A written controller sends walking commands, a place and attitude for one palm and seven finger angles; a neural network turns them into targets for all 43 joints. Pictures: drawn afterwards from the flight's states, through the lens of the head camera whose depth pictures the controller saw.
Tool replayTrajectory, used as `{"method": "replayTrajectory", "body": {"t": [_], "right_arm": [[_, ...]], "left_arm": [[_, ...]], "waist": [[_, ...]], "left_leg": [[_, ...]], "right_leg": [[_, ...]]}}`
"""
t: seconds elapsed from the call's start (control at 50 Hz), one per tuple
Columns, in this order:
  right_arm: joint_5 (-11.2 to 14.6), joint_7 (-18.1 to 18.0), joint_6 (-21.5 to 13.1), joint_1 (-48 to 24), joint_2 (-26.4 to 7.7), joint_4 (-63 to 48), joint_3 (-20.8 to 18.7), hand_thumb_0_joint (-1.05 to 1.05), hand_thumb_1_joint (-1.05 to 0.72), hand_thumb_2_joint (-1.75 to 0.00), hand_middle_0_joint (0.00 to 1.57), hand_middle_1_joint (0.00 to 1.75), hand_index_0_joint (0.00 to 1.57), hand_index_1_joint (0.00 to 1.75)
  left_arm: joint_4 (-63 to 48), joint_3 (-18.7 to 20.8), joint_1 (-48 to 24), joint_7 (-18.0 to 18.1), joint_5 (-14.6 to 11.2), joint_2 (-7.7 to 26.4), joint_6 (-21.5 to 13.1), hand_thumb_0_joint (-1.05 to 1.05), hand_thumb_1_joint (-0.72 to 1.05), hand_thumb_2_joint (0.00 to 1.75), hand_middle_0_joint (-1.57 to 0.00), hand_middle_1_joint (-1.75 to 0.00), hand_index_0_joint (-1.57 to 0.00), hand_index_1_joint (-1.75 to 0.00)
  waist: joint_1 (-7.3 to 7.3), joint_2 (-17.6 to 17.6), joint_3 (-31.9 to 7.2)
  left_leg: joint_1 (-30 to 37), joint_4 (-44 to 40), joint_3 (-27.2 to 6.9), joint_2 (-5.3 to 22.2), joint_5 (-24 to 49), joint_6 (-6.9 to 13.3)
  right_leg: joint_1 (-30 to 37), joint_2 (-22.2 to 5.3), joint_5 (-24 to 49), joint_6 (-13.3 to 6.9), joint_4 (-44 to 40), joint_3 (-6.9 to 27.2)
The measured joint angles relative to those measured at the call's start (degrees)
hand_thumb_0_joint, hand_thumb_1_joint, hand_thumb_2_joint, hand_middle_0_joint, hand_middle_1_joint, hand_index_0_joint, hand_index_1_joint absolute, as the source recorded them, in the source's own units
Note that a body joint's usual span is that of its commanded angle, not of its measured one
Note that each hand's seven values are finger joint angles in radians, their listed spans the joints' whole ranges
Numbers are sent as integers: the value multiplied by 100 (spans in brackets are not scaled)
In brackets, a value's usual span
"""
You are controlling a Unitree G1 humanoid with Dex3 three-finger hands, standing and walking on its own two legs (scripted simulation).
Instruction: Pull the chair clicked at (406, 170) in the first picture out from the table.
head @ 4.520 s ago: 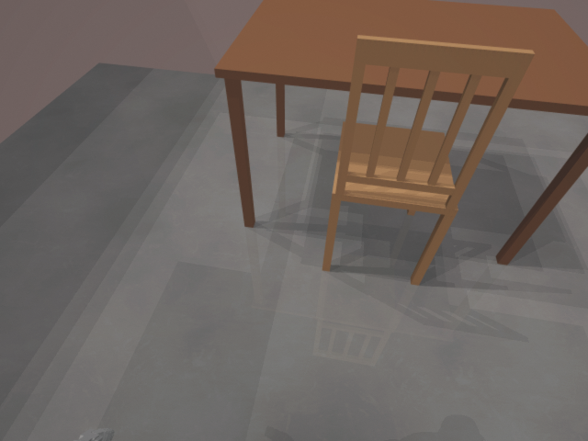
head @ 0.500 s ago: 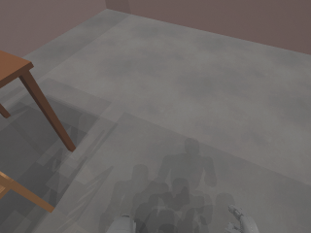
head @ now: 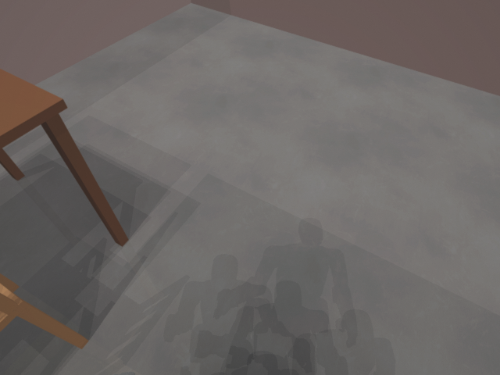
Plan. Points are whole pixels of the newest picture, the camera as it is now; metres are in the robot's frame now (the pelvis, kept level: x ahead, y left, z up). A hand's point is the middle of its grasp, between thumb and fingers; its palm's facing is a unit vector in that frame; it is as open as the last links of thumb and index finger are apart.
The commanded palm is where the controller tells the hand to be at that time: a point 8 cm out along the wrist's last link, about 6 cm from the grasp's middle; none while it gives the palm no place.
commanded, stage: turn to face it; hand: left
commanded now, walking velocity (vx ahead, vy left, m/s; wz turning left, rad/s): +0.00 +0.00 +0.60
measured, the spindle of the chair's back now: out of the picture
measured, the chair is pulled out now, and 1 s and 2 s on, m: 0.00 0.00 0.00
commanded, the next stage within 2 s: take the last steps up to it in 1.64 s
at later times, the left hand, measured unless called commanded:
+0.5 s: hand out of the picture -0.03 +0.18 -0.17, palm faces +0.36 -0.89 -0.26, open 7.4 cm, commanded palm none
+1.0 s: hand out of the picture -0.03 +0.20 -0.15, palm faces +0.61 -0.73 -0.30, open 7.4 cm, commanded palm none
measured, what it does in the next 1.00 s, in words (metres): steps on the spot, turning left: right foot, then left foot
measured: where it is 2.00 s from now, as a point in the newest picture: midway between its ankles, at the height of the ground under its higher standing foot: outside the picture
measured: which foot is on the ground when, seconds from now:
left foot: down 0.00-0.12, up 0.14-0.54, down 0.56-0.96, up 0.98-1.00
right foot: up 0.00-0.12, down 0.14-0.56, up 0.58-0.96, down 0.98-1.00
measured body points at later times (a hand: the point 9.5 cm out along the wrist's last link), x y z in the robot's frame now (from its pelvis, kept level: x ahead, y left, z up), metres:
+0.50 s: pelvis +0.00 -0.03 +0.00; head +0.04 -0.02 +0.44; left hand -0.05 +0.22 -0.14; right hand +0.19 -0.25 -0.14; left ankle -0.04 +0.11 -0.70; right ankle -0.01 -0.15 -0.74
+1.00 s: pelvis +0.02 -0.03 -0.02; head +0.05 -0.03 +0.43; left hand -0.06 +0.24 -0.13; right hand +0.24 -0.18 -0.17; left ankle -0.05 +0.09 -0.73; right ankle +0.09 -0.12 -0.74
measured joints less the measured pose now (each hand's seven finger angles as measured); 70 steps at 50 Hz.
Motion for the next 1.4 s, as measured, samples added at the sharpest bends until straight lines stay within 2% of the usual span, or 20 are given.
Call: {"method": "replayTrajectory", "body": {"t": [0.08,0.14,0.2,0.26,0.32,0.46,0.52,0.56,0.6,0.64,0.7,0.84,0.92,0.96,1.04,1.1,1.14,1.32,1.38,1.4], "right_arm": [[-8,13,73,143,-56,-36,-73,0,-92,-90,21,30,20,30],[49,44,134,220,-89,-78,-137,1,-92,-90,21,30,20,30],[14,63,222,148,-161,-87,-211,1,-91,-90,20,30,20,30],[7,129,244,19,-217,-161,-222,1,-91,-90,20,30,20,30],[16,170,257,-156,-261,-240,-210,1,-91,-90,20,30,20,30],[39,221,298,-737,-381,-381,-139,1,-92,-90,20,30,19,30],[52,227,237,-959,-407,-509,-90,1,-92,-90,20,30,19,30],[38,241,133,-1027,-466,-657,-50,1,-92,-90,20,30,19,30],[60,220,6,-1115,-428,-738,-37,1,-91,-90,20,30,20,30],[76,181,-59,-1103,-380,-779,23,1,-91,-90,20,30,20,30],[54,120,-41,-1025,-314,-765,69,1,-91,-90,20,30,20,30],[32,146,47,-831,-182,-649,95,1,-91,-90,21,30,20,30],[16,152,105,-695,-150,-599,53,1,-91,-90,21,30,20,30],[36,152,137,-605,-158,-578,15,1,-91,-90,21,30,20,30],[42,149,233,-455,-271,-470,-126,1,-91,-90,21,30,20,30],[13,207,284,-393,-314,-369,-166,1,-91,-90,20,30,20,30],[10,236,297,-372,-314,-339,-167,1,-91,-90,20,30,20,30],[58,234,289,-636,-269,-310,-60,1,-91,-90,20,30,20,30],[60,222,160,-721,-265,-424,4,1,-91,-90,20,30,20,30],[47,221,92,-728,-284,-485,12,1,-91,-90,20,30,20,30]], "left_arm": [[-224,-7,-240,12,-51,35,-24,1,91,89,-19,-30,-19,-30],[-406,-39,-252,33,-43,64,-138,1,91,89,-19,-30,-19,-30],[-445,-119,-171,42,-13,3,-132,1,91,89,-20,-30,-20,-30],[-443,-159,-30,43,-6,-19,-145,1,91,89,-20,-30,-20,-30],[-420,-196,90,31,11,-32,-172,1,90,89,-20,-30,-20,-30],[-331,-219,452,-18,63,39,-133,1,90,89,-20,-30,-20,-30],[-255,-158,618,-28,72,178,-87,1,90,89,-20,-30,-20,-30],[-218,-104,786,-47,36,290,-52,1,90,89,-20,-30,-20,-30],[-140,-43,773,-48,6,467,69,1,90,89,-20,-30,-20,-30],[-67,18,705,-7,-2,580,178,1,91,89,-20,-30,-20,-30],[-79,61,574,-36,-4,640,200,1,91,89,-19,-30,-19,-30],[-353,2,306,-74,-10,504,133,1,91,89,-19,-30,-19,-30],[-515,-59,148,-65,-41,354,61,1,91,89,-19,-30,-19,-30],[-620,-101,131,-62,-54,293,-29,1,91,89,-19,-30,-19,-30],[-706,-218,130,-35,8,70,-147,1,91,89,-20,-30,-20,-30],[-689,-247,213,-12,16,-27,-143,1,90,89,-20,-30,-20,-30],[-636,-258,260,2,30,-55,-140,1,90,89,-20,-30,-20,-30],[-387,-225,500,-34,81,79,-113,1,90,89,-20,-30,-20,-30],[-271,-148,636,-42,48,217,-58,1,90,89,-20,-30,-20,-30],[-248,-120,696,-53,20,263,-22,1,90,89,-20,-30,-20,-30]], "waist": [[-126,145,-4],[-78,164,-80],[-91,273,-81],[-91,226,-47],[-54,142,38],[218,-36,266],[353,-145,339],[394,-160,297],[414,-290,361],[455,-324,386],[447,-283,361],[334,-86,230],[209,88,193],[179,155,149],[122,385,125],[102,340,119],[85,260,124],[283,-79,264],[337,-160,242],[332,-139,194]], "left_leg": [[-151,125,-322,-70,5,-137],[-403,593,-431,-193,-367,-298],[-906,2224,-142,-120,-1549,-483],[-1226,3562,211,101,-1465,-644],[-1238,3897,373,332,-1377,-767],[-672,2668,596,555,-1505,-779],[-248,1759,777,504,-1410,-681],[171,832,868,472,-724,-481],[45,1027,802,369,-862,-202],[47,1095,689,346,-987,-165],[189,784,475,290,-812,-216],[312,352,42,124,-516,-216],[189,489,-252,47,-537,-317],[52,710,-393,-21,-628,-400],[-635,2590,-287,-64,-1755,-488],[-992,3889,64,85,-1571,-596],[-1013,4054,232,223,-1472,-664],[-270,2213,611,467,-1680,-657],[259,950,757,430,-987,-546],[338,705,718,445,-751,-408]], "right_leg": [[405,199,95,-51,-868,2],[952,175,659,-234,-2086,-41],[1056,103,649,-417,-1999,-288],[1281,-63,679,-432,-2153,-479],[1418,-238,657,-414,-2195,-677],[1436,-593,466,-278,-1969,-1145],[1352,-747,300,-159,-1700,-1347],[1128,-855,89,-58,-1176,-1456],[609,-848,-541,64,53,-1048],[162,-655,-735,128,1036,-666],[-262,-500,-281,172,1562,-391],[-291,-295,76,195,608,-120],[135,-72,119,140,-415,-107],[537,19,537,103,-1286,-160],[731,-50,597,-387,-1467,-543],[966,-203,652,-444,-1723,-761],[1079,-312,706,-434,-1870,-883],[1147,-699,671,-268,-1889,-1370],[997,-829,471,-126,-1500,-1508],[823,-835,320,-72,-1133,-1459]]}}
